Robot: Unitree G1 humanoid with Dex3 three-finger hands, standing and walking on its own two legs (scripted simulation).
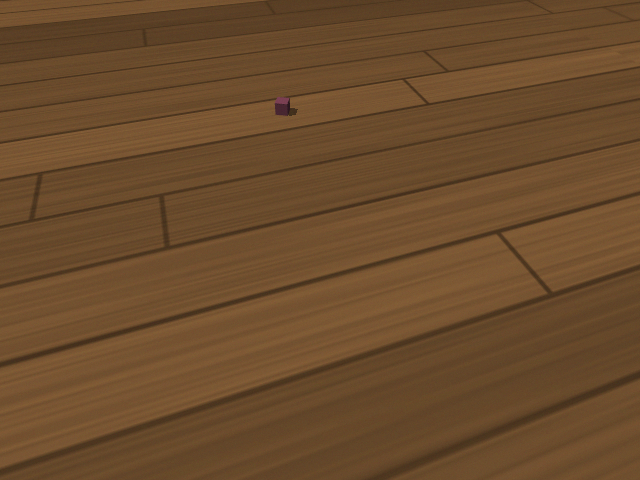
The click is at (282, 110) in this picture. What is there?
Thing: cube
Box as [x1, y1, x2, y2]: [275, 97, 289, 115]
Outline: 277,97 275,101 275,113 287,115 289,110 289,98
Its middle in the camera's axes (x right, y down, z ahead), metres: -0.20 -0.82 +2.33
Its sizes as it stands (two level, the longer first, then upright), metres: 0.074 0.074 0.074
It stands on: the floor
